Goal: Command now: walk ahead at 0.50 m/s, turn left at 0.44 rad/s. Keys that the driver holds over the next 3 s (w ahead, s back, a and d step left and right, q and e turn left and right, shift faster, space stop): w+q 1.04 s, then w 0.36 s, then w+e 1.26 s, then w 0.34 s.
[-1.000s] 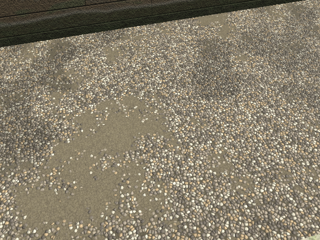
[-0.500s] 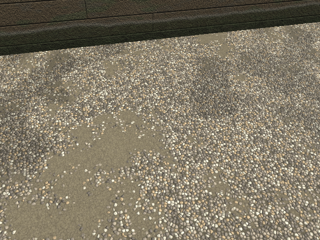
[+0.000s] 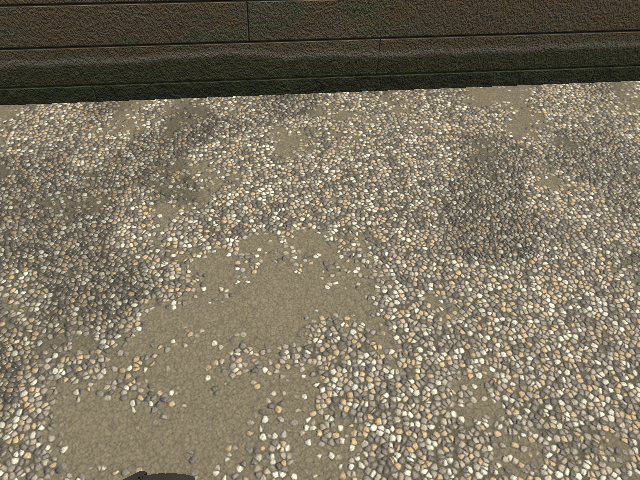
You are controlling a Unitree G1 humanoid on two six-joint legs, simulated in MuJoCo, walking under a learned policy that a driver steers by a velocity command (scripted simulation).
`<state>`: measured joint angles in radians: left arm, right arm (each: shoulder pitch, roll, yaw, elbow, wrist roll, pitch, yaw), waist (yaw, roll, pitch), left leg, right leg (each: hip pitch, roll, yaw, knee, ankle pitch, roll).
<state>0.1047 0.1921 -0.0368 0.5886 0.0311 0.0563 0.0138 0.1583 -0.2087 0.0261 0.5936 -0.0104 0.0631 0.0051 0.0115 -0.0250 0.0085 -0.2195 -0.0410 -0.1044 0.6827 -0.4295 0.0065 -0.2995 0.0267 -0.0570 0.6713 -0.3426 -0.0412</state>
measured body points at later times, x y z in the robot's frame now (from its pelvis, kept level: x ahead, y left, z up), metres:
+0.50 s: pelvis -0.01 +0.01 +0.00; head +0.00 +0.03 +0.44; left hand +0.17 +0.26 -0.08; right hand +0.22 -0.19 -0.08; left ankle -0.04 +0.12 -0.72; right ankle +0.01 -0.09 -0.72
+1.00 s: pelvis -0.05 +0.00 -0.02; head -0.06 +0.02 +0.43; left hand +0.06 +0.28 -0.11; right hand +0.20 -0.18 -0.09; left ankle -0.03 +0.10 -0.72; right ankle +0.01 -0.09 -0.72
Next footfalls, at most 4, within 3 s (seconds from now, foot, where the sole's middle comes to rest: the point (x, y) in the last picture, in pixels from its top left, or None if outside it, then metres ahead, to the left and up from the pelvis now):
1.52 left None -0.02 0.18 -0.76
2.52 left None -0.01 0.17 -0.76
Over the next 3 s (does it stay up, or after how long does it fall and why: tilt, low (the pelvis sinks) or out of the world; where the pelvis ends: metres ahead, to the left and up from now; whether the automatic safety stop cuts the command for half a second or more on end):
stays up -0.04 0.05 0.01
